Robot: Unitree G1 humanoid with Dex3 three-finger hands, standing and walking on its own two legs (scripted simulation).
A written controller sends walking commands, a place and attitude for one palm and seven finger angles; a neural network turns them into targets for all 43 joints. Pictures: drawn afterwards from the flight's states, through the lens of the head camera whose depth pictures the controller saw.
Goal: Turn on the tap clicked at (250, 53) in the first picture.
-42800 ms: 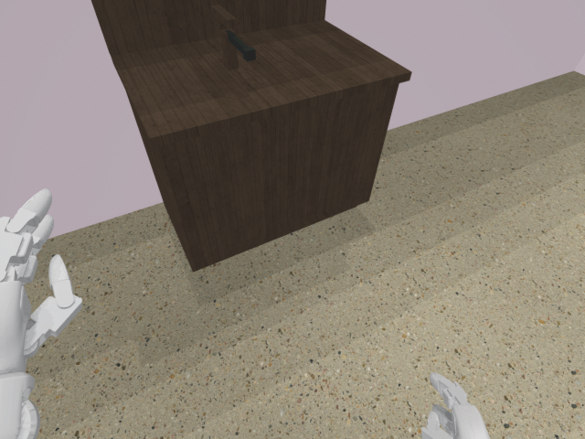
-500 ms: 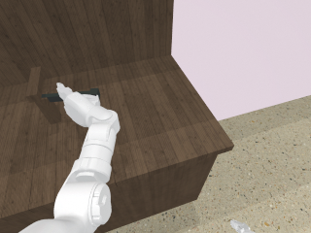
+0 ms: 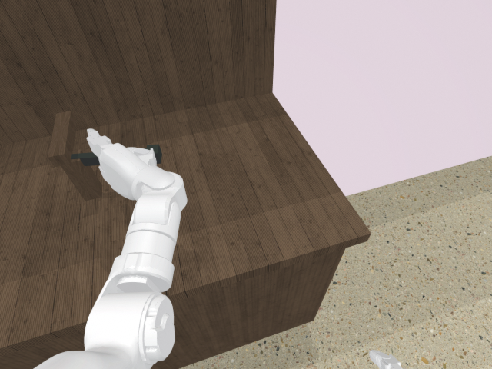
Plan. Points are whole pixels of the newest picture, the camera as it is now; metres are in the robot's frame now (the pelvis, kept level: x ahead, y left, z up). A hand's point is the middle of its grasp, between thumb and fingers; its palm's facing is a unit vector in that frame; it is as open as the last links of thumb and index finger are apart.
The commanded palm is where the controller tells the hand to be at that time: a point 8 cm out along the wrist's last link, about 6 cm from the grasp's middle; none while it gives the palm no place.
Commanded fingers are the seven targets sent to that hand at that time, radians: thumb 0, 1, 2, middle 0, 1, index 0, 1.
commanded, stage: lift the hand up off the lever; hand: left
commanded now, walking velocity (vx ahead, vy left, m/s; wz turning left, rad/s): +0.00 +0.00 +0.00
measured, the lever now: (153, 154) +0.51 +0.20 +0.07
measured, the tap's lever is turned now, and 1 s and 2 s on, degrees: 78 78 78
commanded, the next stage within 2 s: draw the hand back beside the body in 0.44 s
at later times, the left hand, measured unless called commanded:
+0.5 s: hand (150, 153) +0.43 +0.17 +0.14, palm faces +0.79 -0.60 -0.14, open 7.8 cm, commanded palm +0.38 +0.19 +0.15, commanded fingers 0.00 0.90 0.90 -0.15 -0.15 -0.15 -0.15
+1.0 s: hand (114, 205) +0.31 +0.19 +0.15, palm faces +0.27 -0.93 -0.26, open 7.7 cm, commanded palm +0.28 +0.22 +0.16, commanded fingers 0.00 0.90 0.90 -0.17 -0.22 -0.17 -0.22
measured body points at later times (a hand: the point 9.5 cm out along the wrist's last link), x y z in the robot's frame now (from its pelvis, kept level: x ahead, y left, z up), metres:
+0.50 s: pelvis +0.00 -0.01 +0.00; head +0.01 -0.03 +0.45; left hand +0.39 +0.20 +0.15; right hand +0.15 -0.24 -0.12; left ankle -0.02 +0.12 -0.73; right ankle +0.03 -0.03 -0.73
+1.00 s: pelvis -0.01 +0.00 +0.01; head -0.03 -0.03 +0.46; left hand +0.29 +0.24 +0.17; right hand +0.15 -0.25 -0.09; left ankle -0.02 +0.12 -0.73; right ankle +0.03 -0.03 -0.73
